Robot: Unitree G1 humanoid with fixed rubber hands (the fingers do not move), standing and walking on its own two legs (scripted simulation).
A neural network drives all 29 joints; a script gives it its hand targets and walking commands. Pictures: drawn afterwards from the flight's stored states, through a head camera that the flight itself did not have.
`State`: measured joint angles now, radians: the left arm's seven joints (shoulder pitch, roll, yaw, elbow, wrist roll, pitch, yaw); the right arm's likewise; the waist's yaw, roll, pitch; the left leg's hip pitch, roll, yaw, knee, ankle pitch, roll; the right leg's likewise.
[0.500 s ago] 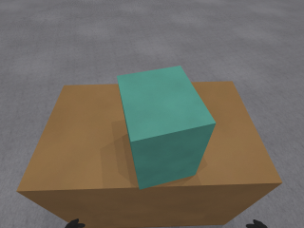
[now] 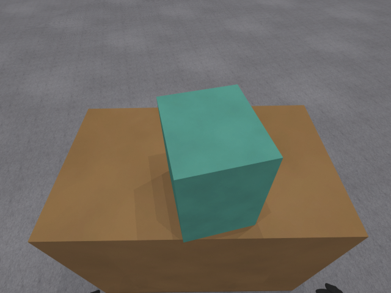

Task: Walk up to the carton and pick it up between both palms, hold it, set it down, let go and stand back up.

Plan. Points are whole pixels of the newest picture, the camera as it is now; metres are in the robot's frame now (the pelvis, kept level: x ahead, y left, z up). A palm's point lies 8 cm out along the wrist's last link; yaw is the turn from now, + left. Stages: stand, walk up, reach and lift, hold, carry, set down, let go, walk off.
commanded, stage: walk up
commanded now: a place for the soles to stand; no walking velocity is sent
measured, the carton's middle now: (209, 165) +0.39 +0.00 +0.02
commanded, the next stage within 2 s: reach and lift in 0.10 s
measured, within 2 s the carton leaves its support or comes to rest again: neither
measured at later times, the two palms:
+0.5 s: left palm (103, 279) +0.17 +0.22 -0.07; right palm out of the picture +0.14 -0.28 -0.05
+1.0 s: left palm (117, 271) +0.18 +0.19 -0.04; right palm (350, 279) +0.17 -0.26 -0.04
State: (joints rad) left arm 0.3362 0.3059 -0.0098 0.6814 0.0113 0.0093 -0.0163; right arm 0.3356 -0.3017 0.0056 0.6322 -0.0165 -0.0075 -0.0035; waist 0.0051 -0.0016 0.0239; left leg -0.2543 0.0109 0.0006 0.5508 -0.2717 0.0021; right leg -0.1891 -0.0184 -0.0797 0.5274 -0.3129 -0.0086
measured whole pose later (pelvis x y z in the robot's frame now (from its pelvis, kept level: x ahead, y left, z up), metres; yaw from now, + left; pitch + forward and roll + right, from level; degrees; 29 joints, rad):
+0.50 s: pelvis +0.00 -0.02 +0.01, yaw -2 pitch -4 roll +0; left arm 0.17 0.21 0.07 0.51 0.04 0.22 0.05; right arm 0.16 -0.29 -0.04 0.78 -0.01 -0.21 0.10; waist 0.01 -0.05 0.05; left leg -0.11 0.04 0.03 0.40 -0.21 -0.03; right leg -0.08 0.02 -0.05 0.40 -0.25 -0.03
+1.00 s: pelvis +0.02 -0.02 +0.01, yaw -3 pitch -3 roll +0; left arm 0.31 0.12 0.02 0.40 0.04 -0.05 0.11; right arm 0.23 -0.27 0.03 0.72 0.14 -0.34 0.13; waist 0.05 -0.05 0.00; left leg -0.08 0.05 0.04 0.32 -0.19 -0.04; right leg -0.05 0.03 -0.04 0.32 -0.22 -0.04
